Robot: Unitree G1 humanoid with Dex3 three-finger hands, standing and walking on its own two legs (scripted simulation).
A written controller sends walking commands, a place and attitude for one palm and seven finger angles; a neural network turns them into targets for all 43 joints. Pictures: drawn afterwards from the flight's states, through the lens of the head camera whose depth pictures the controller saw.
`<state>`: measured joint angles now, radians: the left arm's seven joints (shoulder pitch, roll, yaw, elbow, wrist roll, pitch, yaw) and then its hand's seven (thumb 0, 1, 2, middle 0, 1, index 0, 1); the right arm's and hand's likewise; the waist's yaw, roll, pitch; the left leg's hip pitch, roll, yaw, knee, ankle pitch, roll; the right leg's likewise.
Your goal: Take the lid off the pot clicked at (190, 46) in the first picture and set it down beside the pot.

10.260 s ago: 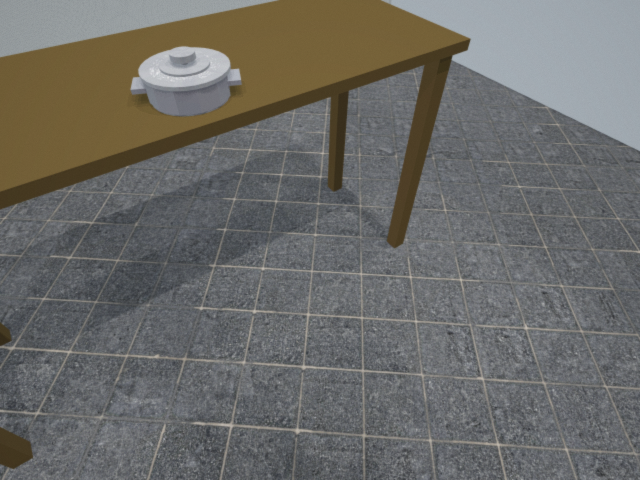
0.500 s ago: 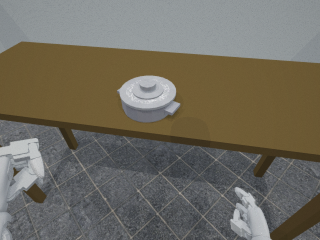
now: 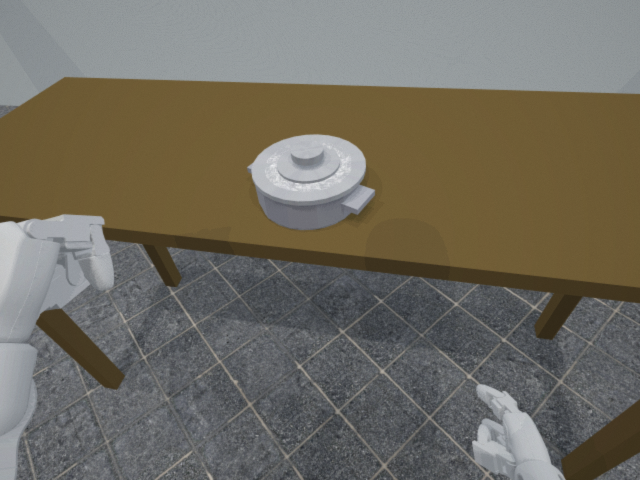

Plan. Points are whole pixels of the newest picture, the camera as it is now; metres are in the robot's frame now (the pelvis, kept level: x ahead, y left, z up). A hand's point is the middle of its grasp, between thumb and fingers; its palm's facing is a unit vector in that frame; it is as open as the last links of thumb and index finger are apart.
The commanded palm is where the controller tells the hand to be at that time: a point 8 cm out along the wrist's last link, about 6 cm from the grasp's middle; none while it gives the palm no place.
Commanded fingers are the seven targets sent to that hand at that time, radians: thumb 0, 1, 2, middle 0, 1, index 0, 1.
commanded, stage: reach forward and open the fingers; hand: left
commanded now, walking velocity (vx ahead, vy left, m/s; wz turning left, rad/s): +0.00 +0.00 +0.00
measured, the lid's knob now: (307, 152) +0.52 +0.11 +0.16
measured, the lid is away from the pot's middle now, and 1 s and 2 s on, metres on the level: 0.00 0.00 0.00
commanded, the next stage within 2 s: move the open hand above the knob in 0.88 s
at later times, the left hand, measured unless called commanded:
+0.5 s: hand (95, 267) +0.23 +0.26 +0.21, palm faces +0.01 +0.00 -1.00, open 6.0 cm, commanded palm +0.21 +0.25 +0.27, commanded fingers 0.00 -0.29 1.68 -0.98 -0.19 -0.98 -0.19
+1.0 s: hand (120, 235) +0.27 +0.25 +0.22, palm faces -0.08 +0.01 -1.00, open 9.8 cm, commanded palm +0.24 +0.24 +0.29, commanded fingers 0.00 -0.37 1.68 -0.88 -0.08 -0.88 -0.08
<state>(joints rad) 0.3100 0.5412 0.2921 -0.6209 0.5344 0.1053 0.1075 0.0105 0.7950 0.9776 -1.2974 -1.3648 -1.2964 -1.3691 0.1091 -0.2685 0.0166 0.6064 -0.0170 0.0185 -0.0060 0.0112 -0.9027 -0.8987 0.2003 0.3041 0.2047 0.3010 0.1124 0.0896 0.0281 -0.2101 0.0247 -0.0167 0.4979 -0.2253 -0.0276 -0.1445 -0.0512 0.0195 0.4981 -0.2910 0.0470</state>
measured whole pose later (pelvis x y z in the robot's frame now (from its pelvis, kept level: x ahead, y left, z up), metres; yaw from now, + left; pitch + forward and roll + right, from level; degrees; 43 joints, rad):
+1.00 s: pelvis -0.04 +0.00 +0.00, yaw +0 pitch -4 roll +0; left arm -0.37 0.70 0.01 -0.02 0.76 0.07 -0.50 0.00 -0.38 1.72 -0.91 -0.09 -0.91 -0.09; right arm 0.13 -0.29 0.03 0.61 0.04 0.02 -0.03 0.01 -0.91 -0.90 0.20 0.30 0.20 0.30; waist 0.08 0.11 0.02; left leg -0.21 0.02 -0.02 0.39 -0.10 -0.02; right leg -0.17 -0.06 0.02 0.44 -0.19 0.05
